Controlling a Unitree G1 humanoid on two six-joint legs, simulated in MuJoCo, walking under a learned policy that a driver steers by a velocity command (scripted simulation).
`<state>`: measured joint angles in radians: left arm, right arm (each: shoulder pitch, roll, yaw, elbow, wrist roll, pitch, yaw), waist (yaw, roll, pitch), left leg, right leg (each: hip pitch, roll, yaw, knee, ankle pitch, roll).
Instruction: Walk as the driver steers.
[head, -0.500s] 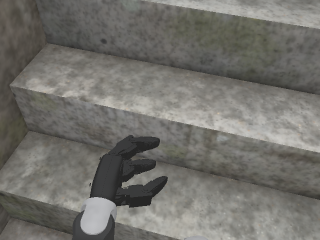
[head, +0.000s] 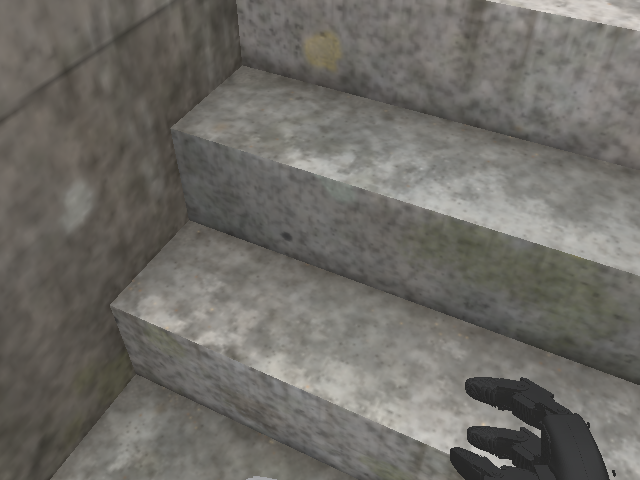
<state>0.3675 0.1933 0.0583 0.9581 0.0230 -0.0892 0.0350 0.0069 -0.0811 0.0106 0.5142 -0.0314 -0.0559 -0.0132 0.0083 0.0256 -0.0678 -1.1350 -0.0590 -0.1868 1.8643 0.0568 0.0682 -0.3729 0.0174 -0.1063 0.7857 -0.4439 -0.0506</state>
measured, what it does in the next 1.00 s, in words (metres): climbs, turning right: left foot, then right foot 0.21 m higher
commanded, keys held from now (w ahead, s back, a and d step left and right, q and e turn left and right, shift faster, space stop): w+shift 0.06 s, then w+e+shift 0.92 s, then w+shift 0.02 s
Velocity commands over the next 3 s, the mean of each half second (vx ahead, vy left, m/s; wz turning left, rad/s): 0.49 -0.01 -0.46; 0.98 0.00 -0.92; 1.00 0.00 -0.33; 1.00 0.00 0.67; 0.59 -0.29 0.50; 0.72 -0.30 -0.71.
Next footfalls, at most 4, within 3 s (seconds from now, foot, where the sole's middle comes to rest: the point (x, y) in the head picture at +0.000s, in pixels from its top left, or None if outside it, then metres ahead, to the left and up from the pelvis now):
0.30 left None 0.23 0.25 -0.74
0.80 right None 0.33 -0.08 -0.53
1.36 left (326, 358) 0.57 0.03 -0.32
1.78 right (500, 413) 0.48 -0.23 -0.32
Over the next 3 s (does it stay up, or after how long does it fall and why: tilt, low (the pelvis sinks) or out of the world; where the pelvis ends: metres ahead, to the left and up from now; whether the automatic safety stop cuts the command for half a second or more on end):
stays up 0.92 -0.28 0.76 its command is cut before an obstacle from the start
